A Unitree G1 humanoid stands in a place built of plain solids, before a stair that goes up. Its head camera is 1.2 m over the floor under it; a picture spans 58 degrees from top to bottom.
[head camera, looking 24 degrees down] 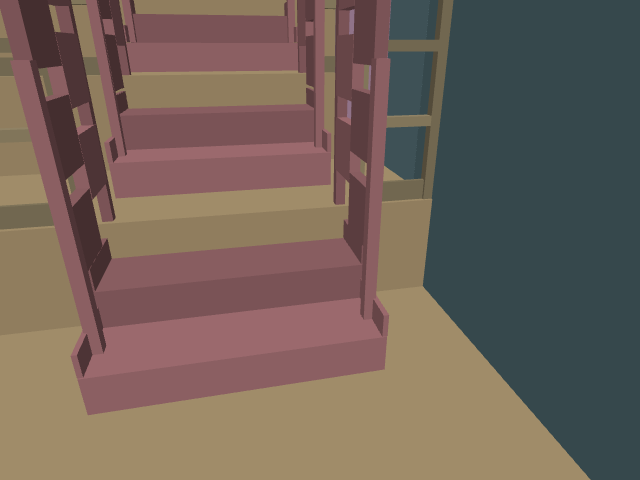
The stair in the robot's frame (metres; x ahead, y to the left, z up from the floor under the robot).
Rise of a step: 0.17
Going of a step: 0.30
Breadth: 1.12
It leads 12 degrees to the left of straight ahead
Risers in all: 3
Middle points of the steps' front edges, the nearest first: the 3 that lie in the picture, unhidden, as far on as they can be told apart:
1.27 0.28 0.17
1.56 0.35 0.33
1.86 0.41 0.50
